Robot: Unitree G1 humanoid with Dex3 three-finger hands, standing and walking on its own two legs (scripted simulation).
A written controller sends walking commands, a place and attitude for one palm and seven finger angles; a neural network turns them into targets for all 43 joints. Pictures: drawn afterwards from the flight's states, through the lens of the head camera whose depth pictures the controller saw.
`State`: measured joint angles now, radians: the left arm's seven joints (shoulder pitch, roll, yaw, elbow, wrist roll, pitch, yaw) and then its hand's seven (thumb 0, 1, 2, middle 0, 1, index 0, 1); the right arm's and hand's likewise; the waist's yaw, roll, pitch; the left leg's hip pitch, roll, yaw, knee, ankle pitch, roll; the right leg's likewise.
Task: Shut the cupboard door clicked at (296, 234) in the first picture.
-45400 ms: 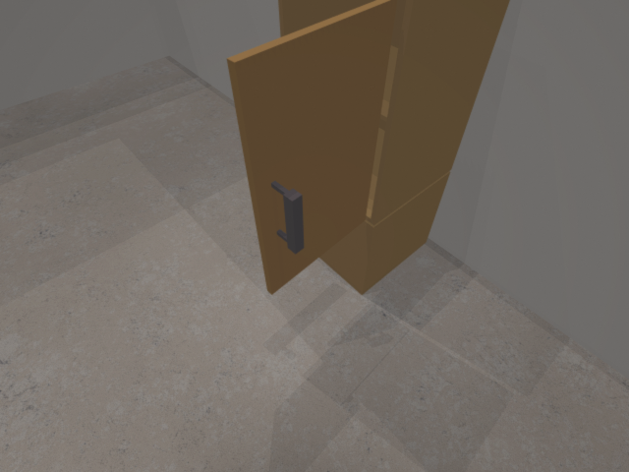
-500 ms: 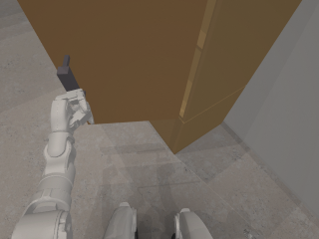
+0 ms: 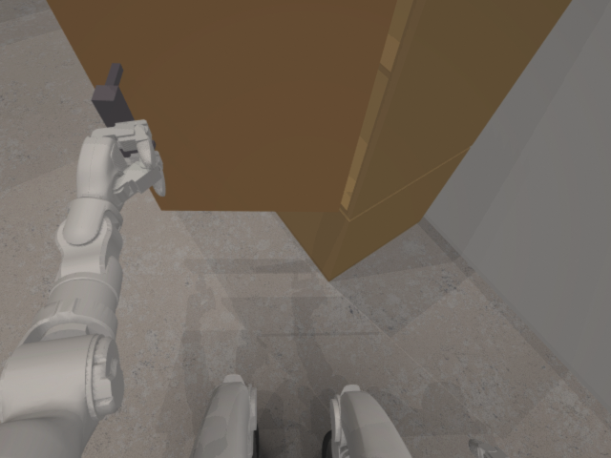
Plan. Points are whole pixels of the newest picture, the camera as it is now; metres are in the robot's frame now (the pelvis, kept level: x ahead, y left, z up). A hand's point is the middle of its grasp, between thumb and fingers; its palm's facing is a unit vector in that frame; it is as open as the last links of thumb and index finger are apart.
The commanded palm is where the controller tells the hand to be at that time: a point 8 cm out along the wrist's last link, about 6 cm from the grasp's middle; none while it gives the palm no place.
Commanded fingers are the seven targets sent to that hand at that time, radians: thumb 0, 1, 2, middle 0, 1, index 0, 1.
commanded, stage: push the door shut along its arc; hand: left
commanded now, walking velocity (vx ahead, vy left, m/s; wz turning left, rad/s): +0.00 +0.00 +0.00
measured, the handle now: (132, 126) +0.54 +0.23 +0.05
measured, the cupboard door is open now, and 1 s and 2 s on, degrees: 56 42 35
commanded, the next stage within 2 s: pull the fist back off the door in 1.12 s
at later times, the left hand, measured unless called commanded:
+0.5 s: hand (176, 132) +0.53 +0.17 +0.06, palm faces -0.17 -0.99 -0.03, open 3.1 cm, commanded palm +0.53 +0.20 +0.06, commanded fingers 0.00 0.90 0.90 -1.30 -1.50 -1.30 -1.50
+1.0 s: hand (208, 100) +0.58 +0.13 +0.06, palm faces -0.27 -0.96 -0.04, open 2.9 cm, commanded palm +0.60 +0.16 +0.06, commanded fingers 0.00 0.90 0.90 -1.30 -1.50 -1.30 -1.50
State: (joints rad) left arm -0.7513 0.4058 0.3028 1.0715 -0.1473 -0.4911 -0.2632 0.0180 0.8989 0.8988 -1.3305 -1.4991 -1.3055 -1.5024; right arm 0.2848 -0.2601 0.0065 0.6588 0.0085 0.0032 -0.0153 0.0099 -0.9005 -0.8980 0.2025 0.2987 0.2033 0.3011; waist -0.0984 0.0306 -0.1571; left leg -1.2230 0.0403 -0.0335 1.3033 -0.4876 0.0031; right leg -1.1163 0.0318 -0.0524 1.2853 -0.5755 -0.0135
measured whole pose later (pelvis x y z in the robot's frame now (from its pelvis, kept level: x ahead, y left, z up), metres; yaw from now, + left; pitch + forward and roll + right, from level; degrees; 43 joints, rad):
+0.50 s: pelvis -0.01 +0.01 -0.02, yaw -2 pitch +28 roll -5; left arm -1.02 0.56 0.33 1.21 -0.08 -0.39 -0.36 0.02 0.90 0.90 -1.30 -1.50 -1.30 -1.50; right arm 0.36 -0.27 0.03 0.67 0.00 -0.01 0.01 0.01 -0.90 -0.90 0.20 0.30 0.20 0.30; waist -0.20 0.05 -0.15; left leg -1.37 0.05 -0.04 1.37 -0.49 0.02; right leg -1.24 0.05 -0.06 1.32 -0.56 0.00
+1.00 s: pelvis +0.00 +0.01 -0.03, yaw -4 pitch +32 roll -6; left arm -1.25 0.68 0.35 1.30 0.00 -0.30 -0.42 -0.02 0.87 0.91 -1.30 -1.50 -1.30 -1.50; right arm 0.38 -0.26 0.06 0.63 -0.01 -0.01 0.01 0.01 -0.90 -0.90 0.20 0.30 0.20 0.30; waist -0.27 0.07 -0.13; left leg -1.48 0.08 -0.05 1.44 -0.52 0.02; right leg -1.36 0.07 -0.06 1.38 -0.58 0.00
